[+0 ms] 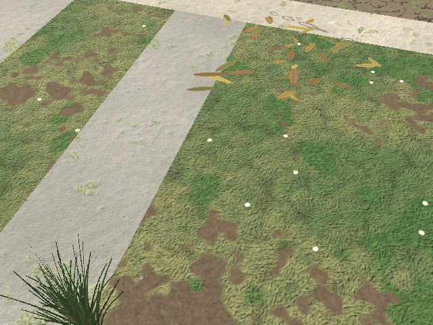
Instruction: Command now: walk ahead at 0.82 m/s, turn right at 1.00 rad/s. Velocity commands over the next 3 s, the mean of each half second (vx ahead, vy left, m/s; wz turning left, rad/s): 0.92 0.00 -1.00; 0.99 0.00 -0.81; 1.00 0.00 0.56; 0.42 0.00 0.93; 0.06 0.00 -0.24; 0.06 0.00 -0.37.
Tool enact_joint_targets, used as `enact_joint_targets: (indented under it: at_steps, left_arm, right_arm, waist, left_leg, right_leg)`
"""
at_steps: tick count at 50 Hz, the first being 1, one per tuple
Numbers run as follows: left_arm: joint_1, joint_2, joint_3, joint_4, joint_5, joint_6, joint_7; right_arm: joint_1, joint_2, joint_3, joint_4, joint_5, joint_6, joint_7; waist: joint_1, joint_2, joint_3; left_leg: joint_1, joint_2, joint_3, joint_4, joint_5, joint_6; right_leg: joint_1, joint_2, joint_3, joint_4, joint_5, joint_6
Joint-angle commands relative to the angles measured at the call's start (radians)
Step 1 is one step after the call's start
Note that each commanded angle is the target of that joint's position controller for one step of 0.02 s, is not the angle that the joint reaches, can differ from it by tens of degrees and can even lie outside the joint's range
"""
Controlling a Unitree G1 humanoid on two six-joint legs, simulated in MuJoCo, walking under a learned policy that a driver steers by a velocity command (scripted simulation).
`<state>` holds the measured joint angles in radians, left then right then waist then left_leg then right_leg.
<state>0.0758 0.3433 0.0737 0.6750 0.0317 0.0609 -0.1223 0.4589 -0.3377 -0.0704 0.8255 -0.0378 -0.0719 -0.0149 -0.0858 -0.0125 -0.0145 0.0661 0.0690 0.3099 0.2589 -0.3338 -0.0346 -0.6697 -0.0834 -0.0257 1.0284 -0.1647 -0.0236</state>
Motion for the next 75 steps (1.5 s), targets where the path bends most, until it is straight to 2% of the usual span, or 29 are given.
enact_joint_targets:
  at_steps: [1, 4, 6, 8, 9, 10, 11, 13, 16, 21, 26, 29, 31, 32, 33, 34, 36, 40, 46, 51, 53, 54, 55, 57, 64, 70, 73, 74, 75]
  left_arm:
    - [-0.221, 0.026, -0.015, -0.136, -0.002, -0.026, -0.009]
    - [-0.28, 0.006, -0.035, -0.16, 0.003, -0.032, -0.006]
    - [-0.168, 0.012, -0.034, -0.126, -0.004, -0.035, 0.018]
    - [0.173, 0.073, 0.007, -0.034, -0.02, -0.051, 0.052]
    - [0.377, 0.144, 0.049, 0.051, -0.016, -0.052, 0.076]
    - [0.264, 0.301, 0.085, 0.035, -0.028, -0.034, 0.1]
    - [0.295, 0.325, 0.087, -0.015, -0.016, -0.029, 0.099]
    - [0.285, 0.24, 0.067, 0.035, -0.001, -0.048, 0.115]
    - [0.172, 0.144, 0.033, 0.015, -0.021, -0.094, 0.127]
    - [0.299, 0.12, 0.022, 0.055, -0.028, -0.136, 0.114]
    - [0.395, 0.14, 0.031, 0.103, -0.042, -0.143, 0.123]
    - [0.324, 0.2, 0.043, 0.1, -0.045, -0.146, 0.133]
    - [0.214, 0.223, 0.048, 0.088, -0.015, -0.161, 0.117]
    - [0.215, 0.032, 0.002, 0.064, 0.001, -0.17, 0.117]
    - [0.37, -0.002, -0.023, 0.007, -0.071, -0.159, 0.122]
    - [0.283, 0.095, -0.017, 0.049, -0.026, -0.142, 0.13]
    - [0.19, 0.102, -0.01, 0.055, 0.0, -0.115, 0.102]
    - [0.073, -0.016, -0.043, -0.031, 0.007, -0.065, 0.055]
    - [-0.128, -0.025, -0.08, -0.119, 0.01, -0.083, 0.027]
    - [0.036, 0.059, -0.054, -0.04, 0.034, -0.111, 0.061]
    - [0.384, 0.182, -0.001, 0.074, 0.048, -0.114, 0.103]
    - [0.351, 0.256, 0.015, 0.059, 0.067, -0.126, 0.117]
    - [0.349, 0.23, 0.02, 0.049, 0.043, -0.127, 0.122]
    - [0.241, 0.104, -0.003, 0.097, 0.021, -0.148, 0.118]
    - [0.236, -0.032, -0.033, 0.175, -0.022, -0.206, 0.115]
    - [0.275, 0.048, -0.031, 0.188, -0.015, -0.208, 0.148]
    - [0.206, 0.172, 0.002, 0.138, -0.001, -0.175, 0.181]
    - [0.138, 0.175, 0.008, 0.12, 0.005, -0.157, 0.176]
    - [0.109, 0.113, 0.0, 0.122, 0.0, -0.141, 0.149]
  right_arm:
    - [0.01, -0.103, -0.021, -0.022, -0.01, -0.021, -0.003]
    - [0.053, -0.109, -0.019, 0.023, -0.016, -0.011, -0.008]
    - [0.018, -0.143, -0.021, 0.025, -0.007, -0.002, -0.006]
    - [-0.015, -0.22, -0.036, 0.009, 0.018, 0.016, 0.01]
    - [-0.038, -0.205, -0.032, -0.012, 0.009, 0.017, 0.022]
    - [-0.068, -0.059, -0.004, -0.11, 0.01, 0.004, 0.049]
    - [-0.191, -0.114, -0.007, -0.2, -0.009, -0.021, 0.05]
    - [-0.224, -0.087, 0.008, -0.201, 0.002, -0.041, 0.035]
    - [-0.13, -0.072, 0.016, -0.162, -0.039, 0.001, 0.031]
    - [-0.419, -0.027, 0.036, -0.264, -0.026, 0.032, 0.042]
    - [-0.571, -0.013, 0.055, -0.318, -0.004, 0.014, 0.053]
    - [-0.396, -0.079, 0.031, -0.279, 0.011, 0.012, 0.027]
    - [0.024, -0.191, -0.024, -0.182, 0.024, 0.015, -0.022]
    - [0.181, -0.234, -0.038, -0.144, -0.012, 0.01, -0.042]
    - [0.031, -0.281, -0.046, -0.177, -0.042, 0.004, -0.025]
    - [-0.109, -0.157, -0.037, -0.208, -0.025, 0.008, -0.014]
    - [-0.164, -0.045, -0.008, -0.174, -0.023, 0.005, -0.004]
    - [-0.085, 0.01, 0.011, -0.051, 0.014, -0.036, 0.02]
    - [-0.063, -0.037, 0.013, 0.008, 0.01, -0.071, 0.032]
    - [0.016, -0.203, -0.005, 0.073, 0.027, -0.035, 0.014]
    - [-0.005, -0.149, 0.007, 0.048, 0.026, -0.021, 0.014]
    - [0.107, 0.027, 0.037, 0.004, 0.044, -0.02, 0.033]
    - [0.045, -0.066, 0.016, -0.028, 0.072, -0.015, 0.019]
    - [-0.054, -0.033, 0.019, -0.031, 0.058, -0.011, 0.025]
    - [-0.211, 0.06, 0.025, -0.069, 0.022, 0.066, 0.071]
    - [-0.366, 0.025, 0.048, -0.133, 0.021, 0.053, 0.096]
    - [-0.043, -0.071, 0.016, -0.051, 0.018, 0.063, 0.088]
    - [0.202, -0.125, -0.017, 0.025, 0.015, 0.064, 0.067]
    - [0.23, -0.168, -0.043, 0.054, 0.039, 0.06, 0.046]
  waist:
    - [-0.007, 0.097, 0.19]
    - [0.0, 0.081, 0.217]
    - [0.086, 0.088, 0.122]
    - [0.259, 0.094, -0.075]
    - [0.336, 0.029, -0.179]
    - [0.201, -0.29, -0.154]
    - [0.228, -0.107, -0.256]
    - [0.154, 0.004, -0.008]
    - [0.037, 0.008, 0.037]
    - [0.099, 0.024, 0.147]
    - [0.167, -0.028, 0.09]
    - [0.064, -0.038, -0.055]
    - [-0.176, -0.04, -0.236]
    - [-0.174, 0.2, -0.315]
    - [-0.001, 0.476, -0.431]
    - [-0.011, 0.247, -0.268]
    - [0.019, 0.032, -0.069]
    - [0.077, 0.069, 0.073]
    - [0.107, 0.024, 0.187]
    - [0.231, 0.115, 0.006]
    - [0.357, 0.089, -0.216]
    - [0.202, -0.162, -0.335]
    - [0.241, -0.083, -0.409]
    - [0.158, -0.011, -0.061]
    - [0.061, -0.062, 0.117]
    - [0.042, -0.023, 0.126]
    - [-0.143, -0.118, -0.044]
    - [-0.257, -0.094, -0.126]
    - [-0.247, 0.059, -0.094]
  left_leg:
    - [0.065, 0.304, -0.157, -0.192, -0.106, 0.131]
    - [0.108, 0.284, -0.034, -0.141, 0.21, 0.12]
    - [0.058, 0.256, 0.061, 0.044, 0.879, 0.098]
    - [-0.107, 0.285, 0.051, 0.499, 1.202, 0.104]
    - [-0.374, 0.241, 0.02, 0.836, 0.833, 0.072]
    - [-0.815, 0.023, -0.048, 1.204, -0.124, 0.001]
    - [-0.921, -0.012, -0.303, 1.302, -0.104, -0.015]
    - [-0.943, 0.057, -0.336, 1.196, 0.031, 0.008]
    - [-0.742, 0.113, -0.358, 1.056, 0.019, -0.017]
    - [-0.78, 0.066, -0.285, 0.739, 0.15, -0.045]
    - [-0.668, -0.041, -0.284, 0.404, 0.406, 0.01]
    - [-0.256, -0.117, -0.31, 0.303, 0.344, 0.042]
    - [0.203, -0.045, -0.342, 0.345, 0.141, 0.054]
    - [0.397, 0.211, -0.592, 0.326, -0.164, 0.076]
    - [0.451, 0.438, -1.192, 0.069, -0.348, 0.168]
    - [0.266, 0.353, -1.125, 0.005, -0.508, 0.174]
    - [0.015, 0.29, -0.822, 0.005, -0.261, 0.176]
    - [-0.153, 0.249, -0.475, -0.073, 0.058, 0.124]
    - [-0.318, 0.136, -0.134, -0.258, 0.465, 0.121]
    - [-0.087, 0.186, -0.157, 0.104, 1.327, 0.161]
    - [-0.352, 0.097, -0.198, 0.728, 0.812, 0.144]
    - [-0.66, -0.033, -0.278, 1.108, -0.181, 0.132]
    - [-0.738, -0.048, -0.397, 1.218, -0.084, 0.152]
    - [-0.773, 0.031, -0.377, 1.103, 0.091, 0.144]
    - [-0.795, 0.091, -0.306, 0.933, 0.245, 0.102]
    - [-0.616, -0.061, -0.092, 0.517, 0.447, 0.179]
    - [-0.257, -0.161, -0.105, 0.516, 0.281, 0.239]
    - [-0.017, -0.148, -0.193, 0.48, 0.257, 0.286]
    - [0.084, -0.112, -0.285, 0.367, 0.25, 0.331]
  right_leg:
    - [-0.256, -0.041, -0.022, -0.058, -0.011, -0.054]
    - [-0.201, -0.018, -0.101, -0.141, -0.101, -0.117]
    - [0.079, 0.093, -0.195, -0.206, -0.177, -0.167]
    - [0.554, 0.209, -0.184, -0.25, -0.189, -0.212]
    - [0.899, 0.196, -0.046, -0.317, -0.233, -0.224]
    - [1.042, -0.061, 0.527, -0.586, -0.592, -0.296]
    - [1.056, -0.15, 0.868, -0.755, -0.662, -0.335]
    - [0.815, -0.133, 0.689, -0.785, -0.338, -0.303]
    - [0.514, 0.001, 0.48, -0.792, -0.115, -0.296]
    - [0.391, 0.08, 0.429, -0.87, 0.117, -0.288]
    - [0.574, 0.055, 0.454, -0.827, 0.573, -0.229]
    - [0.578, 0.066, 0.446, -0.623, 0.903, -0.148]
    - [0.411, 0.115, 0.413, -0.16, 0.842, -0.117]
    - [0.218, 0.208, 0.319, 0.241, -0.078, -0.117]
    - [-0.01, 0.254, 0.217, 0.442, -0.338, -0.096]
    - [-0.053, 0.153, 0.185, 0.422, -0.185, -0.111]
    - [-0.033, 0.073, 0.141, 0.364, -0.091, -0.102]
    - [-0.104, -0.02, 0.121, 0.32, -0.084, -0.095]
    - [0.065, 0.06, 0.003, -0.172, 0.173, -0.105]
    - [0.476, 0.181, -0.088, -0.362, 0.016, -0.153]
    - [0.966, 0.006, 0.141, -0.439, -0.169, -0.152]
    - [1.162, -0.322, 0.579, -0.508, -0.317, -0.16]
    - [1.1, -0.365, 0.773, -0.67, -0.319, -0.16]
    - [0.77, -0.252, 0.458, -0.736, -0.151, -0.143]
    - [0.536, -0.097, -0.059, -0.9, 0.281, -0.039]
    - [0.639, -0.065, -0.264, -0.841, 0.953, 0.023]
    - [0.655, -0.149, -0.231, -0.391, 1.417, 0.045]
    - [0.544, -0.147, -0.194, -0.076, 1.264, 0.031]
    - [0.381, 0.036, -0.203, 0.363, 0.364, 0.016]
